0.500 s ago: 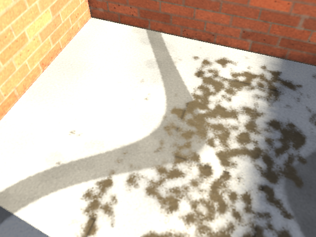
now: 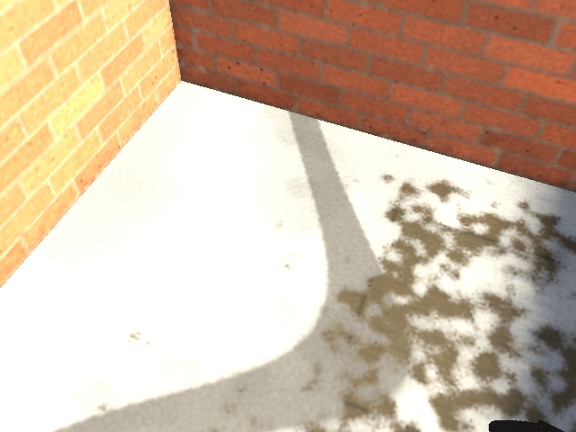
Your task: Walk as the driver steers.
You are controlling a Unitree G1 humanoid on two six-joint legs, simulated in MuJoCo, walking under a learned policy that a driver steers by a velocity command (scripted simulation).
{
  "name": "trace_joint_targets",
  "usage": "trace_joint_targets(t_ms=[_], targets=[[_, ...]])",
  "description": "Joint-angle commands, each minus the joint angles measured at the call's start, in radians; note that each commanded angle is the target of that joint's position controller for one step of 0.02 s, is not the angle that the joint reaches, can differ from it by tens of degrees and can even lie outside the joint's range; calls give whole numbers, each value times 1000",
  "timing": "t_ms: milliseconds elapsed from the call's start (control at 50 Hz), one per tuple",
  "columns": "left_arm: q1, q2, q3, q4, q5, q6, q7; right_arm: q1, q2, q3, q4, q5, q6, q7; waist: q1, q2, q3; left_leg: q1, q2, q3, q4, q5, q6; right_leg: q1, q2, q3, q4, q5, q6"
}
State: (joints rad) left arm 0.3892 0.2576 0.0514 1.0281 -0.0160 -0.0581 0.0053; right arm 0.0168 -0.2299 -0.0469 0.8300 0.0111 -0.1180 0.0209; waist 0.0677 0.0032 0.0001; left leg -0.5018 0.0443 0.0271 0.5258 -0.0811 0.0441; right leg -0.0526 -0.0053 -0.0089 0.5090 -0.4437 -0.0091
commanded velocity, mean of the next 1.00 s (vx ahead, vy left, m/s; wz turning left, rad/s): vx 0.39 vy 0.00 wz -0.40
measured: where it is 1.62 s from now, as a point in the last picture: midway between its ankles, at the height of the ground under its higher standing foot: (378, 397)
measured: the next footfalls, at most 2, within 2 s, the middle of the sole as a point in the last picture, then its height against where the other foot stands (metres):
right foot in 0.52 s outside the picture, level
left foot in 0.96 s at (345, 341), level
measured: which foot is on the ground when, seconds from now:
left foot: down 0.00-0.52, up 0.54-0.94, down 0.96-1.00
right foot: down 0.00-0.00, up 0.02-0.50, down 0.52-1.00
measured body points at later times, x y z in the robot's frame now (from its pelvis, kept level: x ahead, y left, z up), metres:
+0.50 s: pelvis +0.27 -0.03 +0.00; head +0.30 -0.05 +0.44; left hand +0.53 +0.14 -0.10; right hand +0.19 -0.30 -0.14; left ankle +0.12 +0.12 -0.72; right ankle +0.38 -0.16 -0.71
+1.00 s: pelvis +0.50 -0.11 +0.00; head +0.53 -0.12 +0.45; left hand +0.70 +0.11 -0.12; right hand +0.56 -0.41 -0.09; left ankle +0.66 -0.06 -0.72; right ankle +0.38 -0.15 -0.72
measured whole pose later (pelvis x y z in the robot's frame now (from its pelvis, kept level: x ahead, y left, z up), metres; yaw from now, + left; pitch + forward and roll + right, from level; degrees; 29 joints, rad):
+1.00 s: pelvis +0.50 -0.11 +0.00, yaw -26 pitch +2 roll -1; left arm 0.24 0.26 0.06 0.83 0.00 -0.04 0.02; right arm 0.08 -0.25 -0.04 0.80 -0.04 -0.10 0.01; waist 0.04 0.02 0.02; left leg -0.47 0.01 0.01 0.48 -0.03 0.03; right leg -0.16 0.10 0.07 0.56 -0.40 -0.06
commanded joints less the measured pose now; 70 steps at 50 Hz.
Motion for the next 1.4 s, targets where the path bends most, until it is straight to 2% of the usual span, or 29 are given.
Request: trace_joint_targets(t_ms=[20,40,80,120,260,400,460,500,520,540,560,580,620,640,760,860,940,960,980,1000,1020,1040,1080,1120,1200,1240,1260,1300,1400], targets=[[57,2,-16,-82,-9,-42,-7,471,-275,-83,62,-20,-2,-13,-185,306,-428,929,409,-745,-197,-203,246,-661,59,97,739,-128,-31],[-13,108,14,-90,-37,-52,-6,397,-195,-59,46,-16,-3,-15,-184,196,-295,821,375,-631,-217,-261,196,-748,-3,154,836,-73,-44],[-114,109,24,-116,-29,-43,3,236,-116,-32,20,-13,-4,-14,-130,87,-116,537,302,-363,-274,-159,135,-718,-96,113,785,108,-52],[-94,75,33,-118,-22,-13,4,179,-80,-24,29,-25,-9,-11,-74,117,-44,382,241,-201,-341,-74,105,-622,-138,118,707,196,-50],[-202,29,34,-191,-8,17,-12,223,-133,-42,68,-32,-4,-41,-62,54,31,369,216,57,-393,144,113,-692,-128,104,453,439,-24],[-423,13,16,-297,-6,14,-60,315,-181,-60,91,-6,29,-54,-131,33,100,554,261,170,-346,217,92,-707,-101,-19,182,439,-62],[-396,52,33,-326,-9,18,-72,291,-221,-72,78,7,49,-57,-83,77,49,606,268,212,-198,615,66,-567,-26,-101,156,289,-110],[-186,125,74,-287,-16,19,-67,257,-247,-77,65,14,65,-59,41,95,-67,564,235,241,103,827,33,-276,63,-143,96,265,-165],[-17,203,114,-242,-15,24,-48,255,-237,-72,51,6,62,-61,117,42,-156,367,194,244,378,630,-13,29,49,-48,45,308,-210],[6,318,133,-228,-20,26,-31,328,-79,-28,3,-41,40,-47,14,-241,-216,-79,23,201,746,-333,-74,364,-212,436,15,304,-352],[44,298,116,-265,-3,12,-35,283,-100,-18,-40,3,-14,-31,29,-210,-396,-266,-90,-61,934,-534,-78,509,-344,875,-194,123,-478],[30,222,96,-258,9,1,-36,153,-156,-32,-68,43,-44,-20,67,-117,-283,-378,-32,-116,937,-438,-47,463,-317,755,-234,185,-406],[-140,131,69,-292,-1,-12,-33,145,-159,-34,-50,14,-51,-31,-27,8,-114,-282,59,-107,772,-290,-32,141,-241,477,-214,443,-325],[-203,99,57,-312,7,-14,-29,173,-179,-46,-39,-2,-34,-36,-67,6,-86,-188,86,-105,716,-267,-44,11,-214,380,-218,621,-306],[-177,145,60,-293,11,-9,4,132,-94,-25,-72,-26,23,-42,-89,-43,-61,-51,43,-32,357,-52,-89,-194,-108,121,-222,1013,-242],[-122,130,47,-262,10,12,17,22,-107,-19,-94,-16,17,-16,-22,-87,-88,28,-9,-34,79,202,-67,-113,-112,124,-183,848,-186],[-145,113,35,-244,12,18,18,60,-147,-33,-83,-34,6,-4,-62,-89,-79,77,-23,-41,-50,132,-8,-29,-146,193,-46,808,-159],[-146,108,32,-243,12,17,18,109,-159,-37,-66,-44,0,-6,-87,-71,-97,178,-20,-39,-119,298,15,-40,-103,179,26,799,-127],[-103,88,27,-251,29,11,17,137,-210,-45,-66,-60,-4,-12,-63,2,-163,353,78,-128,-62,686,62,-115,-31,156,138,657,-85],[23,53,15,-224,30,5,16,166,-205,-38,-69,-70,6,-17,-36,139,-278,591,245,-277,0,925,216,-281,36,140,325,307,-23],[15,75,14,-211,18,15,13,212,-116,-20,-48,-49,26,-18,-80,239,-354,638,342,-416,-51,856,310,-362,59,118,475,-170,25],[-44,131,28,-227,2,34,10,203,-94,-6,-45,-28,40,-13,-91,166,-307,568,337,-461,-106,573,300,-410,31,142,543,-272,39],[-116,115,33,-231,1,84,20,104,-114,-6,-55,-24,61,-12,-67,77,-151,359,274,-403,-197,106,221,-435,-19,119,553,-197,57],[-109,82,28,-218,8,111,30,6,-133,-13,-70,-36,79,-17,-31,133,-74,175,190,-307,-272,-151,152,-329,-39,81,369,-106,59],[-40,46,24,-150,22,96,26,25,-119,-12,-40,-19,96,-30,-12,139,-115,113,115,-177,-250,-280,105,-99,5,-3,63,201,24],[-80,75,25,-164,47,93,25,67,-87,0,-16,-18,94,-30,-32,78,-75,79,77,-150,-220,-431,23,-86,-53,63,-37,227,-19],[-112,129,34,-174,39,91,31,83,-99,-5,-17,-25,92,-28,-76,2,-30,104,25,-101,-187,-416,-13,-188,-93,114,-68,86,-52],[-151,78,21,-159,33,69,29,61,-87,-5,-12,-30,88,-34,-88,-90,11,274,-9,-46,-96,-234,-37,-377,-78,123,-144,-104,-47],[-123,74,16,-125,22,26,28,105,-82,-8,41,-22,90,-40,-82,-53,2,299,-5,-46,-48,-28,-6,-302,-62,95,-103,137,-12]])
